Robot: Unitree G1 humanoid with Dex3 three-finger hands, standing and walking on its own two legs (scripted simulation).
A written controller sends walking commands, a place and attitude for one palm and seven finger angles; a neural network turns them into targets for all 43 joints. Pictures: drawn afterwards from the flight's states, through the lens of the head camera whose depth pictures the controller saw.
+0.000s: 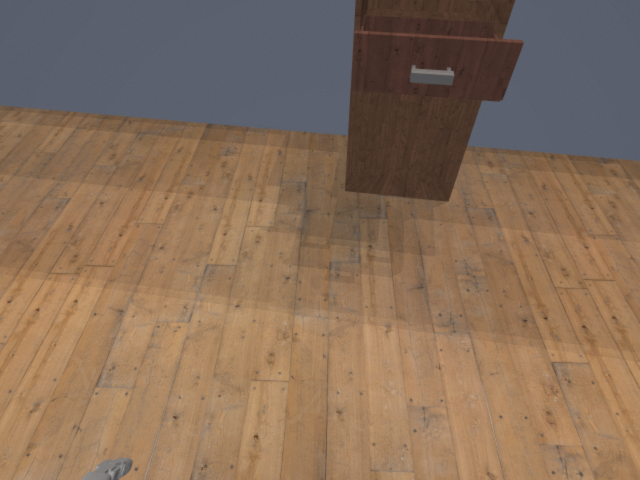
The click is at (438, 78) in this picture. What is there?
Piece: drawer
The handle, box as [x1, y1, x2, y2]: [410, 65, 453, 84]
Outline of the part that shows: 412,65 410,82 451,84 453,71 450,70 450,67 447,67 447,69 444,71 416,69 415,65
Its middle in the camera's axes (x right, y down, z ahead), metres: +0.30 -0.46 +1.07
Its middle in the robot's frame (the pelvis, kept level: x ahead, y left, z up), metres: +1.12 -0.26 -0.02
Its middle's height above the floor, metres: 0.75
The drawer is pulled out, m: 0.30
